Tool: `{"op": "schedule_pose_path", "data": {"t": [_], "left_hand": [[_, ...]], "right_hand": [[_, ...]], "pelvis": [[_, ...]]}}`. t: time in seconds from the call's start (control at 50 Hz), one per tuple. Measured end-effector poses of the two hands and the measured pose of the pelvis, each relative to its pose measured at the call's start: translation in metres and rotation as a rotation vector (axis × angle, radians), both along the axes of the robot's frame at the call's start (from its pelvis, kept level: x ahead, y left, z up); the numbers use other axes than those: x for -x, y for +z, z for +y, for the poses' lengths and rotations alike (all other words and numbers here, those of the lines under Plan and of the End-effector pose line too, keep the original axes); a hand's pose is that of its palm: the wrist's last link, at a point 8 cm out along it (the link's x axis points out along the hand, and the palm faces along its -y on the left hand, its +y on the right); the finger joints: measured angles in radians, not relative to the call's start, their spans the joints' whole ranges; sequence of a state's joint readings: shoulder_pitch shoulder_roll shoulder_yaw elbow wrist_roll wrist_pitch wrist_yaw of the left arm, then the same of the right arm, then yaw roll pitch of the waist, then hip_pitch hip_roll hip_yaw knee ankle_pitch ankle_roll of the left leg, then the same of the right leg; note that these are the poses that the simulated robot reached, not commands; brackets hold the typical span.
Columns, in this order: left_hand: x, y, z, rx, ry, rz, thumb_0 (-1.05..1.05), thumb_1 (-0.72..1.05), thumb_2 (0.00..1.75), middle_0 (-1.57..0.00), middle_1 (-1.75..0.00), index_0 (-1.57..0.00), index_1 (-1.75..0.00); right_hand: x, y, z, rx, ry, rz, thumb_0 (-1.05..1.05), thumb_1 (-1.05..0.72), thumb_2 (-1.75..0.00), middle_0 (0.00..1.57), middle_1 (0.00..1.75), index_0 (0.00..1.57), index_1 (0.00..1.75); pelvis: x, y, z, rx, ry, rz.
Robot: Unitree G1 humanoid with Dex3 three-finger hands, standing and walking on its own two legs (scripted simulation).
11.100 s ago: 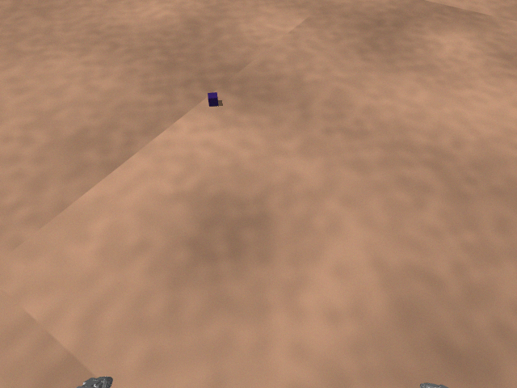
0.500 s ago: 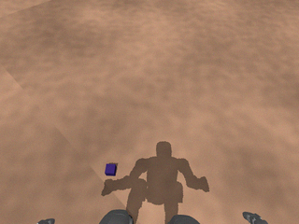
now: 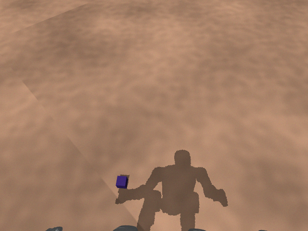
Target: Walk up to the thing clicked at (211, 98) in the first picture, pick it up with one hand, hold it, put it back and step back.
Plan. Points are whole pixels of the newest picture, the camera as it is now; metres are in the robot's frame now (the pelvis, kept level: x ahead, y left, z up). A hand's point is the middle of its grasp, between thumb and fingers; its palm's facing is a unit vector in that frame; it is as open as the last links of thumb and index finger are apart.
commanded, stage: walk up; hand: left
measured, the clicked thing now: (122, 182) +0.43 +0.25 -0.74
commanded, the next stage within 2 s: stand in 0.90 s
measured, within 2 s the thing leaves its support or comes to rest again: neither
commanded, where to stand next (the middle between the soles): +0.04 +0.03 m, yaw -2 degrees
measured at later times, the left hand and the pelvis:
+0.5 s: hand out of the picture +0.11 +0.27 -0.14, palm faces -0.02 -0.93 -0.35, open 7.4 cm; pelvis +0.01 +0.01 +0.01, yaw -2 degrees
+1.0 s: hand out of the picture +0.09 +0.26 -0.15, palm faces -0.04 -0.94 -0.35, open 7.4 cm; pelvis +0.01 +0.01 +0.01, yaw -2 degrees
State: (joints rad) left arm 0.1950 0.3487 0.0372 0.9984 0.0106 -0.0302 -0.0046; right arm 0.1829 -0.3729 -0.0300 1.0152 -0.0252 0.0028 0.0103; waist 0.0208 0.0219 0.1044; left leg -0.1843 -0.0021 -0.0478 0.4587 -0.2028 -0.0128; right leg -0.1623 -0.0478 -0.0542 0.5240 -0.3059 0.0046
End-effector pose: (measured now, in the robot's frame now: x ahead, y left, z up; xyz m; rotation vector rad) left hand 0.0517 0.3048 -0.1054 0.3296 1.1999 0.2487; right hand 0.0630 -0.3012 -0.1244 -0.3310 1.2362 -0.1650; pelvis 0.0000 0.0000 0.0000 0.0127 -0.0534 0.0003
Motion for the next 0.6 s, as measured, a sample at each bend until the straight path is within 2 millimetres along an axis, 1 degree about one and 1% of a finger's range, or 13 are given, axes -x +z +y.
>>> {"op": "schedule_pose_path", "data": {"t": [0.08, 0.18, 0.3, 0.42, 0.6], "left_hand": [[-0.020, -0.005, 0.003, 0.018, -0.003, -0.025, 0.01, 0.90, 0.90, -0.20, -0.30, -0.21, -0.30], [-0.042, -0.006, 0.001, 0.036, -0.038, -0.049, 0.01, 0.90, 0.90, -0.20, -0.30, -0.20, -0.30], [-0.057, -0.002, 0.002, 0.041, -0.055, -0.066, 0.01, 0.90, 0.90, -0.20, -0.30, -0.20, -0.30], [-0.057, 0.000, 0.006, 0.031, -0.053, -0.051, 0.01, 0.90, 0.90, -0.20, -0.30, -0.20, -0.30], [-0.042, 0.000, 0.010, 0.023, -0.041, 0.001, 0.01, 0.90, 0.90, -0.20, -0.30, -0.20, -0.30]], "right_hand": [[-0.009, 0.008, 0.008, 0.001, -0.006, -0.020, 0.00, -0.91, -0.90, 0.21, 0.30, 0.20, 0.30], [-0.027, 0.017, 0.012, 0.007, -0.014, -0.074, 0.00, -0.91, -0.90, 0.21, 0.30, 0.20, 0.30], [-0.043, 0.023, 0.014, 0.011, -0.012, -0.112, 0.00, -0.91, -0.90, 0.21, 0.30, 0.20, 0.30], [-0.045, 0.023, 0.016, 0.008, -0.015, -0.110, 0.00, -0.91, -0.90, 0.21, 0.30, 0.20, 0.30], [-0.027, 0.017, 0.017, 0.000, -0.032, -0.055, 0.00, -0.91, -0.90, 0.21, 0.30, 0.20, 0.30]], "pelvis": [[-0.006, 0.001, 0.002, 0.001, -0.011, 0.002], [-0.012, 0.004, 0.005, 0.012, -0.018, 0.002], [-0.015, 0.006, 0.009, 0.016, -0.022, 0.001], [-0.015, 0.008, 0.011, 0.015, -0.027, 0.000], [-0.013, 0.009, 0.012, 0.013, -0.028, 0.001]]}}
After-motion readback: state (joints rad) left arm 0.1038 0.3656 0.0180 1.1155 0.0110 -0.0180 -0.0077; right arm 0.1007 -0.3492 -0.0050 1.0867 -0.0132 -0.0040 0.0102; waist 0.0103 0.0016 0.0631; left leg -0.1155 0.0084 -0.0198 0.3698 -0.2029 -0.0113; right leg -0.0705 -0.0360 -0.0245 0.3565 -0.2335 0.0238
